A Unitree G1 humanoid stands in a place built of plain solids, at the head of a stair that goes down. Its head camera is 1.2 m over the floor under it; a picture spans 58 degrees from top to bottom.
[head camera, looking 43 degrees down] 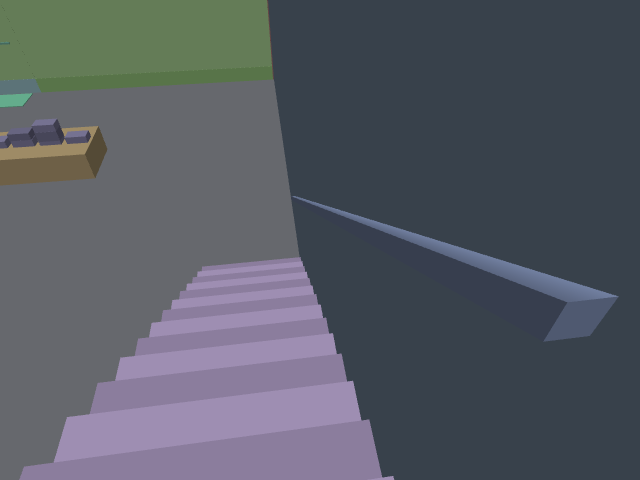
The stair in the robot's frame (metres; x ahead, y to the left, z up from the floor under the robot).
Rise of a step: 0.19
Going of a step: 0.26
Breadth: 1.21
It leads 8 degrees to the left of straight ahead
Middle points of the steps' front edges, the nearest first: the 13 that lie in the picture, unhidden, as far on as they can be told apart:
0.64 0.42 -0.38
0.90 0.45 -0.57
1.15 0.49 -0.76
1.41 0.52 -0.94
1.67 0.56 -1.13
1.93 0.60 -1.32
2.19 0.63 -1.51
2.44 0.67 -1.70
2.70 0.70 -1.89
2.96 0.74 -2.08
3.22 0.77 -2.27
3.47 0.81 -2.46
3.73 0.84 -2.65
